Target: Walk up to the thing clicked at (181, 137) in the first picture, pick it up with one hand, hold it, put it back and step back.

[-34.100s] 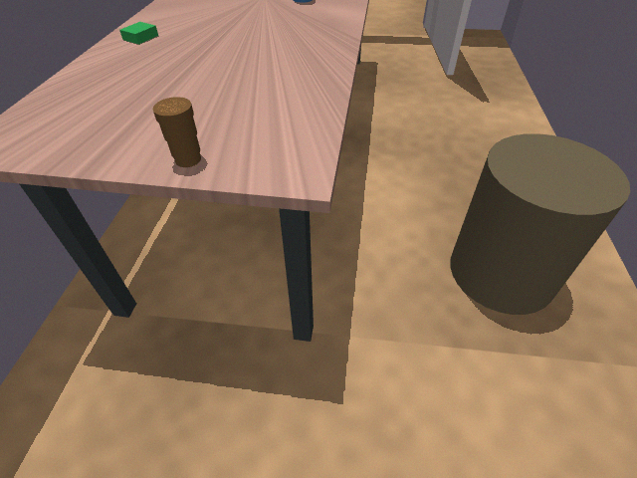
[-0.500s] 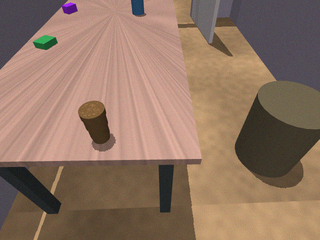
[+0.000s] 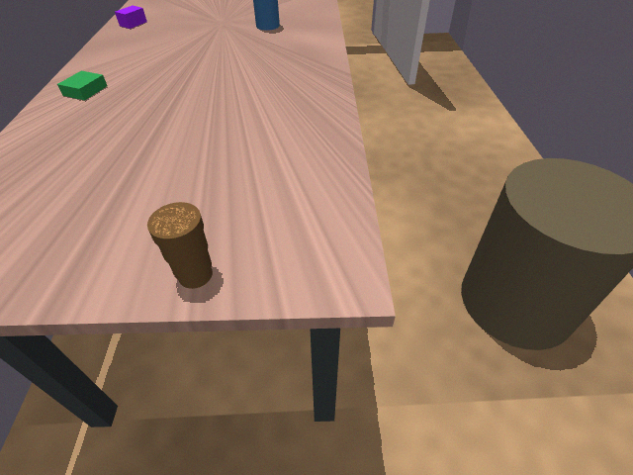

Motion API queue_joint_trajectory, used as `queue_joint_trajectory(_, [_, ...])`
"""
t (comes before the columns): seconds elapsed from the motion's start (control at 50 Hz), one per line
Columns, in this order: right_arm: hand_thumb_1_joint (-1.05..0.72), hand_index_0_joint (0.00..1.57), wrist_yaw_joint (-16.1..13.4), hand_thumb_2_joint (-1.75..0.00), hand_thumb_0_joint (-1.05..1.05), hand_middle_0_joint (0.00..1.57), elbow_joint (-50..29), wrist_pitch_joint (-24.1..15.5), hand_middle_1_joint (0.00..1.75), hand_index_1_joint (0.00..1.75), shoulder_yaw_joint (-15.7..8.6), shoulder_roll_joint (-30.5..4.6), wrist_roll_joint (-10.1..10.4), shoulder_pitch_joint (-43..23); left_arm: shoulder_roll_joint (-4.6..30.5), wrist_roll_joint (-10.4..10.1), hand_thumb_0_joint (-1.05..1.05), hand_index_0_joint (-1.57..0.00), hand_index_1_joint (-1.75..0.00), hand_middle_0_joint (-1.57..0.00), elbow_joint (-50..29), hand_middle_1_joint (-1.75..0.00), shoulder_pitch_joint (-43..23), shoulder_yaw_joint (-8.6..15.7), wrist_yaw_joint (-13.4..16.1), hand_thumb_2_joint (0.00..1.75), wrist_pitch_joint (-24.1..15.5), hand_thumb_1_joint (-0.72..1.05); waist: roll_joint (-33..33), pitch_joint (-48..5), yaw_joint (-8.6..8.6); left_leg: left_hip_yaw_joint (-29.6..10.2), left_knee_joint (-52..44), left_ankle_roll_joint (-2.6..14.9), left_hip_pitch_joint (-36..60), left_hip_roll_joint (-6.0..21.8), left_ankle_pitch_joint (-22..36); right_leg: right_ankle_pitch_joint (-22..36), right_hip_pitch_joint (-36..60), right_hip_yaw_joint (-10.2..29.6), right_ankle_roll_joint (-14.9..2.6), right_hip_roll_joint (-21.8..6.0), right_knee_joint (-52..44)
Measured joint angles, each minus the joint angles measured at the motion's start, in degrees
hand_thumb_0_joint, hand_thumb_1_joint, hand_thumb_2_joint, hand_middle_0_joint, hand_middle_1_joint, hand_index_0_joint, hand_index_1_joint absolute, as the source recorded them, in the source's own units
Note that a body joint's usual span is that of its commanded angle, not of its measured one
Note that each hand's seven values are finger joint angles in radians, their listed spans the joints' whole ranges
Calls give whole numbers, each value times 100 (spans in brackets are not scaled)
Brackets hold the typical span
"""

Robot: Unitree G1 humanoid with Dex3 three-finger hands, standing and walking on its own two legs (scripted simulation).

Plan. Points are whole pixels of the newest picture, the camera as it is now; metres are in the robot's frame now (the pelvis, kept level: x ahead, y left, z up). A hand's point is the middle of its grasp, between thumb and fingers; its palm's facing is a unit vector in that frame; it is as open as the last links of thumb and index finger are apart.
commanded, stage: stand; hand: left
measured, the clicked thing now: (185, 249) +0.45 +0.21 +0.02
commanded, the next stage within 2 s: step back in 0.62 s
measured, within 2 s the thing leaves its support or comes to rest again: neither
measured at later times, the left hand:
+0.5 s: hand out of the picture +0.09 +0.25 -0.16, palm faces -0.02 -0.94 -0.35, open 7.4 cm
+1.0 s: hand out of the picture +0.09 +0.31 -0.19, palm faces -0.03 -0.92 -0.39, open 7.4 cm
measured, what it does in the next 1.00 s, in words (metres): lifts its left foot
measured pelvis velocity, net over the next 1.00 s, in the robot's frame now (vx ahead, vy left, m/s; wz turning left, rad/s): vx -0.06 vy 0.04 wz -0.01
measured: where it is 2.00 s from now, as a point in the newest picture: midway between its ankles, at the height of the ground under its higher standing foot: outside the picture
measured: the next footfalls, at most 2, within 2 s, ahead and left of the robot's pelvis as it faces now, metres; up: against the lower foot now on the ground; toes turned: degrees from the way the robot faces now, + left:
right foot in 1.38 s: -0.14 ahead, -0.09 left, +0.00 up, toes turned -2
left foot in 1.72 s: -0.22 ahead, +0.14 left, +0.00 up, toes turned -3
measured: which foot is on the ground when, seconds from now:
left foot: down 0.00-1.00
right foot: down 0.00-0.96, up 0.98-1.00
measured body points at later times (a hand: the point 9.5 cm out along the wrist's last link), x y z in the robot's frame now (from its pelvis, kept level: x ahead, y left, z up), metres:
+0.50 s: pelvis +0.01 +0.00 +0.00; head +0.02 +0.00 +0.45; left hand +0.09 +0.30 -0.13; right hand +0.08 -0.30 -0.14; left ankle +0.00 +0.13 -0.75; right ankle +0.00 -0.13 -0.75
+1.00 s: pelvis -0.06 +0.04 -0.04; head +0.00 +0.06 +0.41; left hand +0.09 +0.36 -0.16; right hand +0.02 -0.30 -0.14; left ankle -0.06 +0.14 -0.75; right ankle -0.01 -0.12 -0.74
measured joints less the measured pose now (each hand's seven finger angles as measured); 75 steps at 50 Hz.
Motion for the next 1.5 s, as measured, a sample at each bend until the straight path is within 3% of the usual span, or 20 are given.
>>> queue_joint_trajectory(0.62, [-91,21,-8,-90,0,20,-56,-9,30,30,2,-11,12,-66,35,-19,0,-21,-30,-21,-111,-30,-53,-23,7,90,-2,90,-23,-31,4,32,-49,-5,80,18,-56,-40,71,27,-3,15,-58])
queue_joint_trajectory(0.76, [-90,21,24,-90,0,20,-489,178,30,30,-158,-134,108,-291,197,-103,0,-21,-30,-21,-606,-30,-202,196,38,90,142,90,-15,425,-6,23,884,62,-600,25,-330,-261,-559,35,-44,44,765])
queue_joint_trajectory(0.82, [-91,21,17,-90,0,20,-697,258,30,30,-233,-245,114,-336,263,-75,0,-21,-30,-21,-828,-30,-294,230,40,90,219,90,5,604,-24,-10,1511,216,-1009,-20,-421,-355,-829,14,-42,20,1144])
queue_joint_trajectory(0.9, [-91,21,59,-90,0,20,-947,348,30,30,-330,-344,86,-254,325,49,0,-21,-30,-21,-1115,-30,-350,239,40,90,300,90,-124,714,-7,-80,2823,419,-1420,-332,-1528,-451,-1181,136,-14,-139,1601])
queue_joint_trajectory(0.94, [-91,21,84,-90,0,20,-1057,309,30,30,-354,-354,86,-107,378,77,0,-21,-30,-21,-1224,-30,-371,228,53,90,347,90,-201,664,-51,-6,2627,451,-1273,-340,-1271,-503,-1395,177,48,-206,1831])
queue_joint_trajectory(0.96, [-91,21,92,-90,0,20,-1115,273,30,30,-364,-386,54,5,394,67,0,-21,-30,-21,-1294,-30,-375,219,61,90,378,90,-169,595,-75,-27,2233,414,-1127,-272,-953,-571,-1564,166,3,-178,2027])
queue_joint_trajectory(0.98, [-91,21,77,-90,0,20,-1123,235,30,30,-395,-359,-2,63,430,51,0,-21,-30,-21,-1343,-30,-439,231,82,90,406,90,-223,623,-81,-22,2204,340,-1131,-298,-1134,-939,-1736,314,-73,-110,2358])
queue_joint_trajectory(1.04, [-91,21,69,-90,0,20,-1104,230,30,30,-334,-178,-79,157,497,36,0,-21,-30,-21,-1435,-30,-555,295,200,90,456,90,-393,825,-79,49,2268,350,-1186,-312,-1101,-2093,-2074,947,-221,512,3728])
queue_joint_trajectory(1.08, [-91,21,24,-90,0,20,-1105,248,30,30,-301,-85,-104,215,485,15,0,-20,-30,-20,-1451,-30,-503,288,220,90,451,91,-396,834,-110,61,2042,359,-1172,-252,-907,-2112,-2229,1008,-232,821,4514])
queue_joint_trajectory(1.14, [-90,21,-63,-90,0,20,-1210,228,30,30,-289,-33,-98,264,421,16,0,-20,-30,-20,-1514,-30,-321,289,158,90,424,91,-338,855,-107,142,1721,386,-1148,-165,-646,-1934,-2196,900,-144,919,4978])
queue_joint_trajectory(1.26, [-90,21,-121,-90,0,20,-1517,133,30,30,-263,-44,-68,242,348,37,0,-21,-30,-21,-1611,-30,15,336,64,90,444,90,-237,910,-101,339,1606,366,-1280,-27,-393,-1927,-1528,744,5,624,3898])
queue_joint_trajectory(1.32, [-90,21,-105,-90,0,20,-1611,158,30,30,-239,-107,-70,181,331,48,0,-21,-30,-21,-1630,-30,81,365,24,90,422,90,-173,899,-70,421,1742,307,-1459,46,-337,-1781,-1160,517,-45,419,2994])
queue_joint_trajectory(1.36, [-90,21,-90,-90,0,20,-1639,197,30,30,-230,-164,-55,138,319,63,0,-21,-30,-21,-1626,-30,136,386,-3,90,384,90,-115,840,-38,459,1904,240,-1620,102,-329,-1389,-841,344,-133,330,2206])
queue_joint_trajectory(1.4, [-90,21,-86,-90,0,20,-1602,251,30,30,-243,-261,-14,55,221,110,0,-21,-30,-21,-1596,-30,181,407,-9,90,334,90,125,828,-53,351,2093,180,-1767,245,-321,-1106,-697,190,-212,440,1822])
queue_joint_trajectory(1.42, [-90,21,-102,-90,0,20,-1563,284,30,30,-259,-276,9,33,184,112,0,-21,-30,-21,-1608,-30,220,394,-35,90,330,90,182,802,-83,182,2286,170,-1856,158,-712,-1096,-736,133,-241,446,1862])
queue_joint_trajectory(1.46, [-90,21,-134,-90,0,20,-1495,343,30,30,-274,-265,25,35,151,118,0,-21,-30,-21,-1667,-30,305,362,-66,90,328,90,88,727,5,-164,3254,142,-2071,-270,-1564,-1045,-827,202,-292,316,1908])
queue_joint_trajectory(1.5, [-90,21,-142,-90,0,20,-1478,332,30,30,-269,-310,72,95,85,104,0,-21,-30,-21,-1710,-30,339,336,-43,90,342,90,80,656,59,-447,4097,128,-2175,-603,-1703,-879,-855,227,-285,224,1754])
